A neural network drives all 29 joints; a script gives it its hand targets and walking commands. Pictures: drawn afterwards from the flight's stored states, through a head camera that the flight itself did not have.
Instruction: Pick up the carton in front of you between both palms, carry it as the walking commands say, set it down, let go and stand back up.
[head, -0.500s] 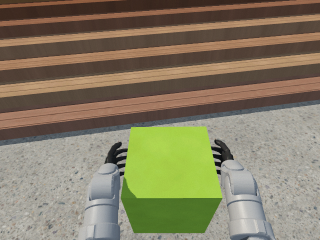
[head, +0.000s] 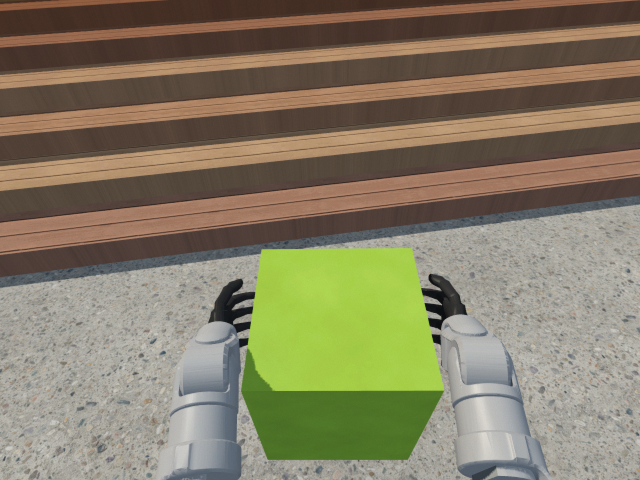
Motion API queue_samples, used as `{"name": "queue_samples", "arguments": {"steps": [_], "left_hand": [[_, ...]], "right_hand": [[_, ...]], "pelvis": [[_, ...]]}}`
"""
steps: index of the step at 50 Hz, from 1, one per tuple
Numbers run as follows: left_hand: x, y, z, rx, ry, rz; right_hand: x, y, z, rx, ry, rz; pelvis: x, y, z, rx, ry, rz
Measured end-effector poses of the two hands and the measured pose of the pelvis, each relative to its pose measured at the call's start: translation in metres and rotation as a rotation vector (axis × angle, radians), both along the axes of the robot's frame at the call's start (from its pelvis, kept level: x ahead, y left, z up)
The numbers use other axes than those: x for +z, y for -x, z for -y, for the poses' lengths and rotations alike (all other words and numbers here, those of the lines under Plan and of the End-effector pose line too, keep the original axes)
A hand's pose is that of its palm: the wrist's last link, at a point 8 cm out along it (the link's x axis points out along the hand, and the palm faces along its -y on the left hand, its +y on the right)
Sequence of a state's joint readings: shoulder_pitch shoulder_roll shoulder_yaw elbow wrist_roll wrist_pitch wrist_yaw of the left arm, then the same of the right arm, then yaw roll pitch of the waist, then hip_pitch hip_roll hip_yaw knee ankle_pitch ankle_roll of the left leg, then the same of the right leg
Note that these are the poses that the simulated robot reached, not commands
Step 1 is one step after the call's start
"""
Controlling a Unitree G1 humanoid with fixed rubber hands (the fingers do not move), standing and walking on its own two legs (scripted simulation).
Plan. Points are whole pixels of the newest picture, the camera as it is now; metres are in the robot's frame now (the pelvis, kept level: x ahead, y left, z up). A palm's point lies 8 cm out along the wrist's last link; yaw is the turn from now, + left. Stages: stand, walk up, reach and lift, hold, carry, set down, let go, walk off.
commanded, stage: hold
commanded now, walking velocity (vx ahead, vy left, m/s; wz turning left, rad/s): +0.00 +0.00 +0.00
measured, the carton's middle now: (337, 357) +0.30 +0.00 -0.03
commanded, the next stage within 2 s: carry in 0.12 s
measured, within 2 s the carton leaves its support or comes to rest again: neither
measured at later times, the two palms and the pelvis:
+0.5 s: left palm (217, 279) +0.37 +0.17 +0.07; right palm (426, 275) +0.37 -0.13 +0.06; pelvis +0.10 +0.01 -0.02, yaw -1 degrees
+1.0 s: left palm (231, 167) +0.64 +0.19 +0.09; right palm (388, 166) +0.62 -0.11 +0.09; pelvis +0.36 +0.05 +0.00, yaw -1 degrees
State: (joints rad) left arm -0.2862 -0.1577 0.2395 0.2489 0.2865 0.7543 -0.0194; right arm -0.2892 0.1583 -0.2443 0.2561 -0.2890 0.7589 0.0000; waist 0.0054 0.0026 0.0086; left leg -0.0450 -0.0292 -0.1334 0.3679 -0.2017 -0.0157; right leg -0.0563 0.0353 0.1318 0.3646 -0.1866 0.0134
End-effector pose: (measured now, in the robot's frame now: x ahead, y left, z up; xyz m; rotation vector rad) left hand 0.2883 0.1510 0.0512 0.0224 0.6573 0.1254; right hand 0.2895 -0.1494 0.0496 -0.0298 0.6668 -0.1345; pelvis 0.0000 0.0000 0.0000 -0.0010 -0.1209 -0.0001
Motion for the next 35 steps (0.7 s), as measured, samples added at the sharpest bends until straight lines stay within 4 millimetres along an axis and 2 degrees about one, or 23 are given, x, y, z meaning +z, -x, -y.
{"name": "queue_samples", "arguments": {"steps": [5, 10, 16, 22, 27, 30, 35], "left_hand": [[0.000, -0.001, 0.000, -0.003, -0.004, -0.002], [0.001, -0.006, -0.001, -0.001, -0.006, 0.014], [0.009, -0.024, -0.007, 0.025, 0.015, 0.062], [0.014, -0.058, -0.022, 0.041, 0.024, 0.032], [0.017, -0.097, -0.014, 0.048, 0.055, -0.009], [0.016, -0.115, -0.016, 0.067, 0.061, -0.034], [0.021, -0.155, -0.038, 0.115, 0.071, -0.035]], "right_hand": [[0.000, -0.001, 0.000, 0.002, 0.005, -0.002], [0.001, -0.006, -0.001, 0.001, 0.003, 0.014], [0.010, -0.029, -0.007, 0.000, -0.016, 0.063], [0.016, -0.065, -0.022, -0.005, -0.034, 0.033], [0.013, -0.095, -0.015, -0.038, -0.053, -0.008], [0.017, -0.121, -0.017, -0.034, -0.061, -0.034], [0.026, -0.177, -0.039, 0.011, -0.057, -0.037]], "pelvis": [[0.000, -0.003, 0.000, -0.001, 0.000, -0.001], [-0.004, -0.009, -0.001, 0.006, 0.001, -0.074], [-0.013, -0.031, -0.005, 0.023, 0.008, -0.141], [-0.020, -0.072, -0.015, -0.006, -0.008, -0.188], [-0.020, -0.114, -0.012, 0.019, 0.031, -0.214], [-0.015, -0.141, -0.012, 0.046, 0.009, -0.230], [-0.011, -0.191, -0.023, 0.039, -0.021, -0.231]]}}
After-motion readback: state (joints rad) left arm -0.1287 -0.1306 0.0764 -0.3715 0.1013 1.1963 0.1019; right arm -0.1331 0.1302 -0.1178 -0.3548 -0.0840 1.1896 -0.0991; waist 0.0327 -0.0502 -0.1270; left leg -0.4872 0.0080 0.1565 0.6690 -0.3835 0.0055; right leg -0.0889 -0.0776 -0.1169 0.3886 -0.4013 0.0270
